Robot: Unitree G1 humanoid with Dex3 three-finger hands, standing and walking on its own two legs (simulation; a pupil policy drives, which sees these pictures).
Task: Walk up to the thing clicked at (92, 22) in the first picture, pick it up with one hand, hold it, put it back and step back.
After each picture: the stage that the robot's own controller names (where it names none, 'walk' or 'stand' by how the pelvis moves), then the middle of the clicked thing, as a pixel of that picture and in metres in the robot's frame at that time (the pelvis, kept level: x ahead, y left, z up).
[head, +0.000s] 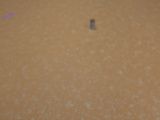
stand; (92, 24) +1.76 -0.10 -0.72
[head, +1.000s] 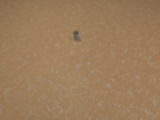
walk; (76, 36) +1.61 +0.20 -0.70
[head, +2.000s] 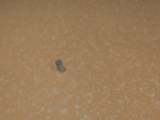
walk; (59, 65) +1.02 +0.35 -0.72
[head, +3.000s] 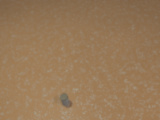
walk; (64, 99) +0.65 +0.26 -0.71
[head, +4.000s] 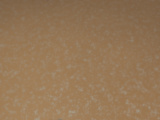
stand; out of the picture +0.44 +0.23 -0.70
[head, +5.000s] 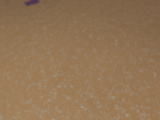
stand; out of the picture +0.36 +0.25 -0.72
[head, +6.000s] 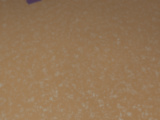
stand; out of the picture +0.36 +0.24 -0.73
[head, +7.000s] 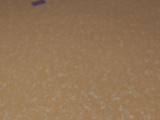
stand; out of the picture +0.37 +0.24 -0.73
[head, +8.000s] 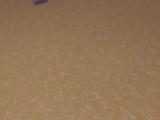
stand; out of the picture +0.37 +0.23 -0.73
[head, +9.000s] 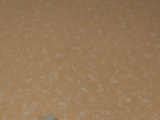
go down; out of the picture +0.39 +0.23 -0.70
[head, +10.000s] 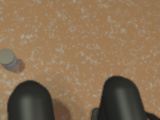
go down; (8, 60) +0.44 +0.28 -0.29
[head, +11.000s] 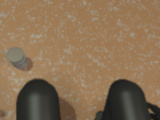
close in; (17, 58) +0.44 +0.28 -0.29
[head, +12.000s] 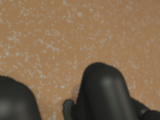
close in; out of the picture +0.42 +0.32 -0.21
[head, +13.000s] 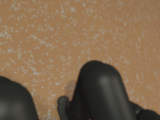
close; out of the picture +0.41 +0.32 -0.22
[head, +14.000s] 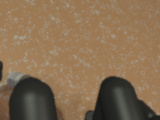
lift; (20, 81) +0.35 +0.22 -0.26
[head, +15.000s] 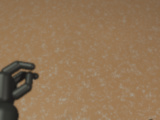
close; out of the picture +0.32 +0.09 -0.63
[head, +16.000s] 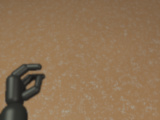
close; out of the picture +0.31 +0.09 -0.70
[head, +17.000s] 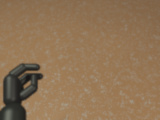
hold; out of the picture +0.35 +0.07 -0.69
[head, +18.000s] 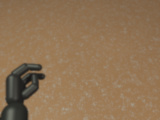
hold; out of the picture +0.35 +0.07 -0.70
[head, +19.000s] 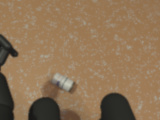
crouch; (63, 82) +0.41 +0.08 -0.45
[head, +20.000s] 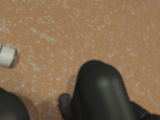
lower; out of the picture +0.43 +0.14 -0.25
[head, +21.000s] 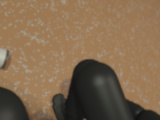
lower; out of the picture +0.44 +0.15 -0.24
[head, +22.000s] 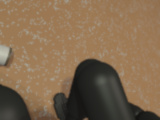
lower; out of the picture +0.44 +0.15 -0.25
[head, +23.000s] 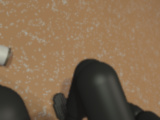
lower; out of the picture +0.44 +0.15 -0.25
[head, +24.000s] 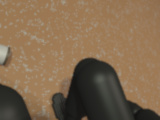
lower; out of the picture +0.45 +0.15 -0.25
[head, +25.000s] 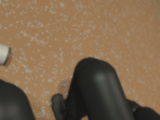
open; out of the picture +0.45 +0.14 -0.24
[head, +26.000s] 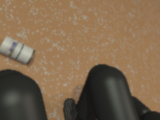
stand; (17, 50) +0.46 +0.13 -0.26
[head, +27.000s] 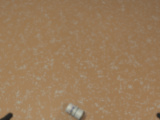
stand; (75, 111) +0.39 +0.05 -0.61
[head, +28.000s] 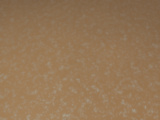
stand; out of the picture +0.39 +0.04 -0.69
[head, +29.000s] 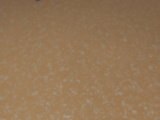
stand; out of the picture +0.39 +0.04 -0.70
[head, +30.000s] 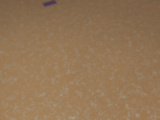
stand; out of the picture +0.41 +0.03 -0.74
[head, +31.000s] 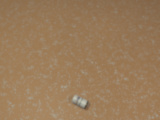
walk; (80, 101) +0.49 +0.03 -0.72
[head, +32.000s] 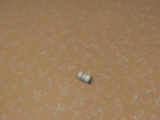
walk; (84, 77) +0.77 +0.07 -0.73
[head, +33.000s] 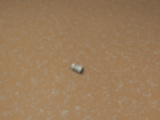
stand; (77, 68) +1.03 +0.06 -0.73
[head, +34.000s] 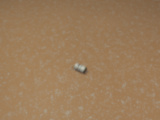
stand; (80, 68) +1.02 +0.06 -0.75
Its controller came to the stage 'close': yes
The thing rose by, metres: 0.01
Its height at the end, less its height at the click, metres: -0.02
